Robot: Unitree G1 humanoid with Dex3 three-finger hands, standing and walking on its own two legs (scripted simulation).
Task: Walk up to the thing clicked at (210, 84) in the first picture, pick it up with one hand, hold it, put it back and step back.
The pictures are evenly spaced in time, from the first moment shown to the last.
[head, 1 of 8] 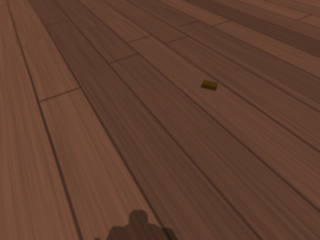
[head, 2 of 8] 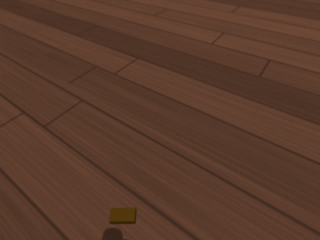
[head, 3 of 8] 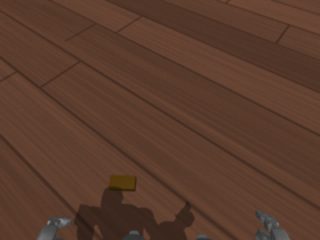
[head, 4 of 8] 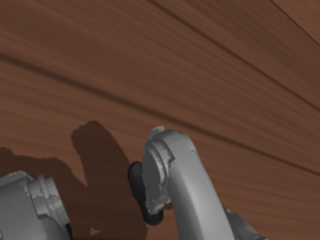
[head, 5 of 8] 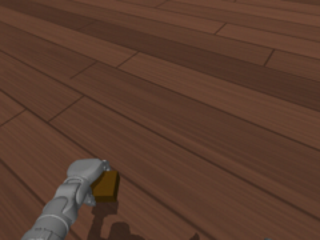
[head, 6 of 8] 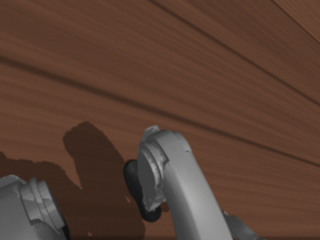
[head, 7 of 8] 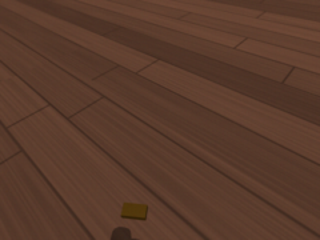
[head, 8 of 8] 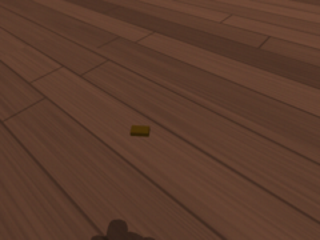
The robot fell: no
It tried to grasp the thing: yes
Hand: left
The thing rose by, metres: 0.69
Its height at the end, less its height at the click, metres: +0.00
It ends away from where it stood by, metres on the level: 0.02
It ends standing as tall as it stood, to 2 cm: yes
